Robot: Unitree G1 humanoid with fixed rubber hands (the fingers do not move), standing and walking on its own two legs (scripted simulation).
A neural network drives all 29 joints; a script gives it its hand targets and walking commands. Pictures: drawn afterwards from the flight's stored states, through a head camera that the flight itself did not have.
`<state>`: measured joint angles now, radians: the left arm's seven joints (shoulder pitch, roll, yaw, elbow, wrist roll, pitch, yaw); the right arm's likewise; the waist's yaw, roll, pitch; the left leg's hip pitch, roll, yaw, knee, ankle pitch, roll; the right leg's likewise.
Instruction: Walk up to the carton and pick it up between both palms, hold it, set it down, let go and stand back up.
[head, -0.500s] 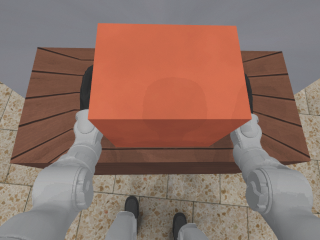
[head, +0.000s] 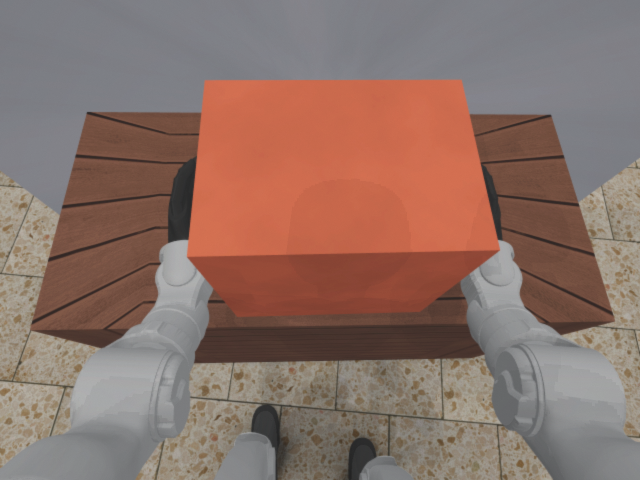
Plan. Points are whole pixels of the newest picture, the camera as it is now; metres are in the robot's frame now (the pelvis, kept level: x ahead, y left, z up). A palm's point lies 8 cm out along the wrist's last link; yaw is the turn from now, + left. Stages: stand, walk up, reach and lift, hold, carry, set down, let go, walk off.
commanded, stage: reach and lift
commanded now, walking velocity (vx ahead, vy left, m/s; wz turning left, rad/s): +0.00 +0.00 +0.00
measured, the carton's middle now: (331, 217) +0.44 +0.02 -0.03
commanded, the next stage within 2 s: none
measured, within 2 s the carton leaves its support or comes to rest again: leaves its support in 0.28 s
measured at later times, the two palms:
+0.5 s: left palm (170, 258) +0.36 +0.21 -0.01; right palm (489, 237) +0.40 -0.16 +0.03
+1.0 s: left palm (115, 194) +0.37 +0.21 +0.13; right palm (542, 189) +0.39 -0.16 +0.14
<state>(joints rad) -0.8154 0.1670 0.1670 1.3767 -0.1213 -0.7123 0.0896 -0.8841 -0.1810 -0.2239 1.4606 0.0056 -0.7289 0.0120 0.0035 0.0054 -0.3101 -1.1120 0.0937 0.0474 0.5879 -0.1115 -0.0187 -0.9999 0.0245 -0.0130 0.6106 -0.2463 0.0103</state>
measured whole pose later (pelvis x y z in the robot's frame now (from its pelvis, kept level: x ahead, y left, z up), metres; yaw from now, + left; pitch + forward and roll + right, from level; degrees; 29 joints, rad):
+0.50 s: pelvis -0.02 +0.00 +0.00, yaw +0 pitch +31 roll -3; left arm -0.69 0.16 -0.05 1.37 -0.28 -0.54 0.16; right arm -0.83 -0.18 -0.10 1.45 0.02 -0.50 0.00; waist 0.00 0.01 -0.40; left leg -1.03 0.09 0.04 0.60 -0.11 -0.01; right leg -0.91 0.03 -0.02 0.61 -0.24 0.01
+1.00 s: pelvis -0.02 +0.00 +0.02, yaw +2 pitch +14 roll -2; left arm -0.81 0.22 -0.10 1.22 -0.32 -0.15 0.15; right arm -0.82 -0.20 -0.03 1.17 0.16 -0.06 -0.05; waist 0.00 0.01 -0.31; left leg -0.68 0.07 0.03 0.53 -0.10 -0.01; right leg -0.56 0.01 -0.03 0.55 -0.24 0.01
